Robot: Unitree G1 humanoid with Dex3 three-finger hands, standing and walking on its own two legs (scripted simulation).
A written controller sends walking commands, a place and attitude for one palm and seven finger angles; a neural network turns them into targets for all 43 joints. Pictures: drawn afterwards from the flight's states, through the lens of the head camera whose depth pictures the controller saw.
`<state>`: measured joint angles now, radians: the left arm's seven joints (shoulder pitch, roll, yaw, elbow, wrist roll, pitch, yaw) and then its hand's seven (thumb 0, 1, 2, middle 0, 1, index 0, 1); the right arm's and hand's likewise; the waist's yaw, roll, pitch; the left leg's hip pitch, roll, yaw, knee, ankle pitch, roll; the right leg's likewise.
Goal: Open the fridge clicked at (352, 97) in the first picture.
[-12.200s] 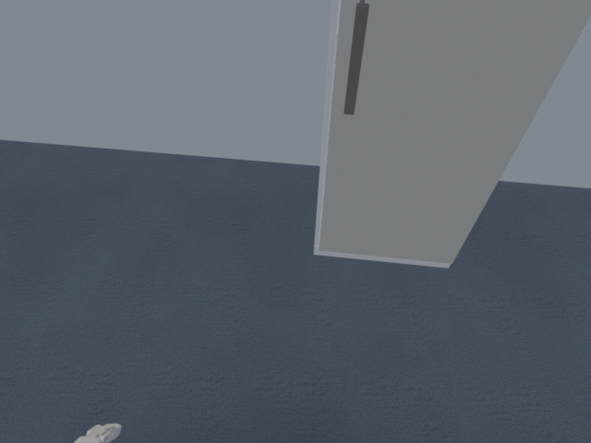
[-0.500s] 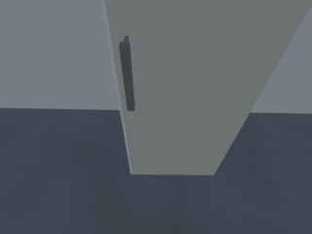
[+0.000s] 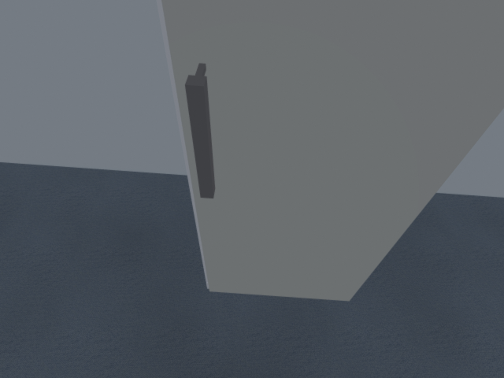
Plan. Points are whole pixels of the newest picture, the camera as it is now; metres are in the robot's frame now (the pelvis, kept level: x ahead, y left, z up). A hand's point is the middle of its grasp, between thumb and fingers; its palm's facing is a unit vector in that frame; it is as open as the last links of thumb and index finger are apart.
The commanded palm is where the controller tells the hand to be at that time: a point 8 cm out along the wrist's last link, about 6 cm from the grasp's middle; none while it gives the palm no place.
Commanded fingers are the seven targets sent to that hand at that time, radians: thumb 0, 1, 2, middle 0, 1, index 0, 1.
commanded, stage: come to a stop and stand still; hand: left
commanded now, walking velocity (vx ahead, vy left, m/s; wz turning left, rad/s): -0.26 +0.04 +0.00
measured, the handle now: (205, 138) +0.47 +0.13 +0.12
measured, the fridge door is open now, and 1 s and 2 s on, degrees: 0 0 0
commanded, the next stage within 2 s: look again from close up in 1.86 s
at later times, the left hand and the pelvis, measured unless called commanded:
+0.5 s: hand out of the picture +0.10 +0.15 -0.16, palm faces -0.02 -0.95 -0.30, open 7.3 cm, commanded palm none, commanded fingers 0.00 0.90 0.90 -0.20 -0.30 -0.20 -0.30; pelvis +0.02 -0.05 +0.00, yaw -2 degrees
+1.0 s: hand out of the picture -0.01 +0.19 -0.17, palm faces +0.04 -0.98 -0.18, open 7.4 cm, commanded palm none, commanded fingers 0.00 0.90 0.90 -0.20 -0.30 -0.20 -0.30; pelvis -0.02 +0.00 +0.02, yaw -1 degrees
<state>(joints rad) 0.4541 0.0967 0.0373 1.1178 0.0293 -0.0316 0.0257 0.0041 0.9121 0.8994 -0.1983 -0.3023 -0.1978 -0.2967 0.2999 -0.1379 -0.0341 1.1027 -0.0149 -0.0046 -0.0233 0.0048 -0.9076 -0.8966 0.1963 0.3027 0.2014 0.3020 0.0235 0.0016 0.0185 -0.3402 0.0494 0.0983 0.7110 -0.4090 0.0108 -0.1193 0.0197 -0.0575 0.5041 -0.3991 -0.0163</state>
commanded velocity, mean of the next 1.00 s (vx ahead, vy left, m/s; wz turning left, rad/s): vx -0.01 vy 0.01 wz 0.00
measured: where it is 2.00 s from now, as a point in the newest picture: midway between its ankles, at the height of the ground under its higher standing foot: outside the picture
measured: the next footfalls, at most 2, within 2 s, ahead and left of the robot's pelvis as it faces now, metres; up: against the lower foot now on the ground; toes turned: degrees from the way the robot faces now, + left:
left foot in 0.02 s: +0.05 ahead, +0.09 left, +0.00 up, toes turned +6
right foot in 0.42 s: +0.09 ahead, -0.16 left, +0.00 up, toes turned -7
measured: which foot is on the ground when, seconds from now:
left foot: up 0.00-0.00, down 0.02-0.42, up 0.44-0.84, down 0.86-1.00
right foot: down 0.00-0.04, up 0.06-0.40, down 0.42-0.86, up 0.88-1.00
